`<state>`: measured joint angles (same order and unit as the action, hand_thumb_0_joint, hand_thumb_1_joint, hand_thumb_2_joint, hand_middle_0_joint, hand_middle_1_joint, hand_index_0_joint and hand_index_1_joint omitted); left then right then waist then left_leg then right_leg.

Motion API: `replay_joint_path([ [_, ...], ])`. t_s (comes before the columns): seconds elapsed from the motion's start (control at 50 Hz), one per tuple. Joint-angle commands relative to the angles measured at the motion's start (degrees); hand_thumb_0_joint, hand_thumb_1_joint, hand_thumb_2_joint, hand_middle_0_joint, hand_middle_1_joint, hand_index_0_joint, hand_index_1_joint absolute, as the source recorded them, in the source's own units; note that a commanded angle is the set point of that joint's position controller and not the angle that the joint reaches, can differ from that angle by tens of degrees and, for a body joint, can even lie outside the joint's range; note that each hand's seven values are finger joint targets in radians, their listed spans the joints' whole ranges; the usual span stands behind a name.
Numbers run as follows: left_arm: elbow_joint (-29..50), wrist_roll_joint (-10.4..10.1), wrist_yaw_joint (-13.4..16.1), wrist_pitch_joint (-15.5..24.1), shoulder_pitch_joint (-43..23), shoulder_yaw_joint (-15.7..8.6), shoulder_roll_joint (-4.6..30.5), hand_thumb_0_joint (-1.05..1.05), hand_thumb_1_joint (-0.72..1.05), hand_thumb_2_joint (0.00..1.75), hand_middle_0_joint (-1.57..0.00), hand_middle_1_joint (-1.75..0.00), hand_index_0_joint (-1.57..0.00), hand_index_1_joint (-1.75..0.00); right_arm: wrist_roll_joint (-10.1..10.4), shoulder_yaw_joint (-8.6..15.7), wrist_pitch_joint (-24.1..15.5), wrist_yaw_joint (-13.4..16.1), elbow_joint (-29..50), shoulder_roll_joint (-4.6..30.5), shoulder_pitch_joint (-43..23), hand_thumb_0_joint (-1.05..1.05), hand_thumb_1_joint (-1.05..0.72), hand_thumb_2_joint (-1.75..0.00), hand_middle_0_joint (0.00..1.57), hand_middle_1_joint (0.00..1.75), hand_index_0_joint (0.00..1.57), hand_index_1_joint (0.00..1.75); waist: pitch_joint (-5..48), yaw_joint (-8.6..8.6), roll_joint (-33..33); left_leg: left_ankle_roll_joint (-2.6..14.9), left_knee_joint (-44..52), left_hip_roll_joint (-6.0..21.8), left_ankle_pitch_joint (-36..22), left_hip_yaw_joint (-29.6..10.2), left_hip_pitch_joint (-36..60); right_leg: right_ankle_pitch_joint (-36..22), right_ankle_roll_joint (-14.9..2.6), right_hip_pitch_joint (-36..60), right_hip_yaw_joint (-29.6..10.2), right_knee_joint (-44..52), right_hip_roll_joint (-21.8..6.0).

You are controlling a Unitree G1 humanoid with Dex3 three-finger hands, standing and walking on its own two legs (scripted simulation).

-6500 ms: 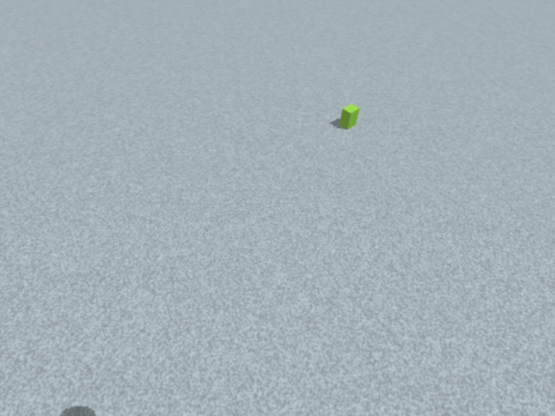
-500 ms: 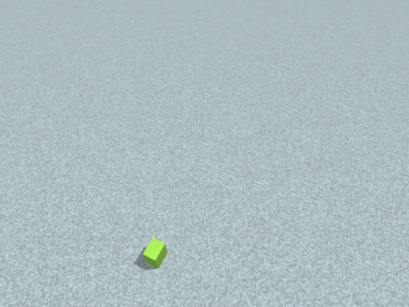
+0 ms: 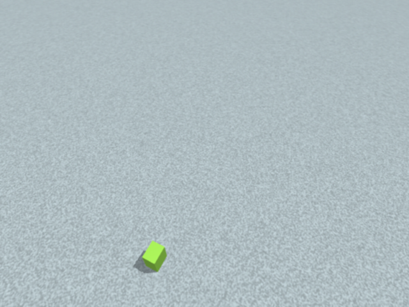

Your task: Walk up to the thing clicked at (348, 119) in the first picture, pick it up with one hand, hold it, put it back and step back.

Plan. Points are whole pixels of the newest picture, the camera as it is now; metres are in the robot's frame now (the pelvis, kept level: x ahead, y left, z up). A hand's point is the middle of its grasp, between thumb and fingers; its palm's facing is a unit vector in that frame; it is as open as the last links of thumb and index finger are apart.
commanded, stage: stand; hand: left
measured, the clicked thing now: (155, 256) +0.46 +0.21 -0.72
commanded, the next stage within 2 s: none
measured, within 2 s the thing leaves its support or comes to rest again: neither
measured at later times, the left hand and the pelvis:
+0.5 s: hand out of the picture +0.08 +0.24 -0.16, palm faces -0.03 -0.94 -0.34, open 7.4 cm; pelvis +0.01 -0.01 +0.00, yaw +0 degrees
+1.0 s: hand out of the picture +0.08 +0.24 -0.16, palm faces -0.03 -0.94 -0.35, open 7.4 cm; pelvis +0.00 -0.01 +0.00, yaw +0 degrees
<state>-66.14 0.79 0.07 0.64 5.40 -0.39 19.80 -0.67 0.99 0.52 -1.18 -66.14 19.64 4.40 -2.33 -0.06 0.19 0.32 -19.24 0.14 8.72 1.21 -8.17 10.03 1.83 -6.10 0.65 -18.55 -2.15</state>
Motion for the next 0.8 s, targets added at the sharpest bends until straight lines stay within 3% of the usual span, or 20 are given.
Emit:
replay_joint_path([
  [0.0,3.38,-0.23,0.45,1.09,-1.41,-2.00,11.64,0.00,0.90,0.90,-0.20,-0.30,-0.20,-0.30,0.14,2.00,-2.08,1.30,3.61,12.94,-2.41,0.00,-0.90,-0.90,0.20,0.30,0.20,0.30,3.68,-0.08,0.56,0.68,4.19,7.54,-5.55,-6.91,1.87,-3.10,-2.11,-0.54,-4.04,3.42,-5.51],
  [0.06,3.88,-0.06,0.46,1.09,-1.90,-2.04,12.15,0.00,0.90,0.90,-0.20,-0.30,-0.20,-0.30,0.15,1.80,-2.21,1.36,4.11,12.37,-2.72,0.00,-0.90,-0.90,0.20,0.30,0.20,0.30,4.23,-0.34,-0.08,0.51,3.79,7.53,-7.45,-6.61,2.43,-4.16,-2.05,-0.20,-3.80,3.12,-5.70],
  [0.22,4.47,-0.11,0.29,1.04,-1.52,-1.86,12.19,0.00,0.90,0.90,-0.20,-0.30,-0.20,-0.30,0.26,1.57,-2.08,1.36,4.02,12.68,-2.55,0.00,-0.90,-0.90,0.20,0.30,0.20,0.30,2.84,-0.35,0.35,0.41,4.49,7.07,-2.86,-6.67,1.04,-1.85,-2.09,-0.54,-4.14,4.32,-5.71],
  [0.48,5.21,-0.18,0.41,1.21,-1.01,-1.74,12.38,0.00,0.90,0.90,-0.20,-0.30,-0.20,-0.30,0.16,1.42,-2.19,1.44,3.93,12.86,-1.71,0.00,-0.90,-0.90,0.20,0.30,0.20,0.30,5.49,-0.40,-0.09,0.52,2.81,7.63,-9.56,-6.06,3.75,-7.68,-2.31,0.90,-4.14,3.59,-6.17],
  [0.62,5.14,-0.17,0.50,1.16,-0.94,-1.74,12.63,0.00,0.90,0.90,-0.20,-0.30,-0.20,-0.30,0.14,1.32,-2.02,1.40,3.89,12.44,-1.47,0.00,-0.90,-0.90,0.20,0.30,0.20,0.30,3.53,-0.43,-0.89,0.35,3.35,7.54,-7.20,-6.22,2.50,-4.85,-2.27,0.12,-3.90,3.96,-5.91],
  [0.66,5.18,-0.09,0.41,1.03,-0.73,-1.64,12.28,0.00,0.90,0.90,-0.20,-0.30,-0.20,-0.30,0.22,1.33,-2.00,1.42,3.90,12.87,-1.67,0.00,-0.90,-0.90,0.20,0.30,0.20,0.30,2.48,-0.34,-0.03,0.37,3.82,7.34,-4.17,-6.24,1.96,-2.84,-2.29,-0.59,-4.06,4.57,-5.81],
  [0.78,5.29,-0.22,0.40,1.23,-0.25,-1.75,12.76,0.00,0.90,0.90,-0.20,-0.30,-0.20,-0.30,0.18,1.31,-2.16,1.34,4.06,12.68,-1.50,0.00,-0.90,-0.90,0.20,0.30,0.20,0.30,3.33,-0.12,-0.59,0.46,3.56,7.47,-6.86,-6.16,2.96,-5.04,-2.36,-0.04,-4.22,4.40,-5.92],
])
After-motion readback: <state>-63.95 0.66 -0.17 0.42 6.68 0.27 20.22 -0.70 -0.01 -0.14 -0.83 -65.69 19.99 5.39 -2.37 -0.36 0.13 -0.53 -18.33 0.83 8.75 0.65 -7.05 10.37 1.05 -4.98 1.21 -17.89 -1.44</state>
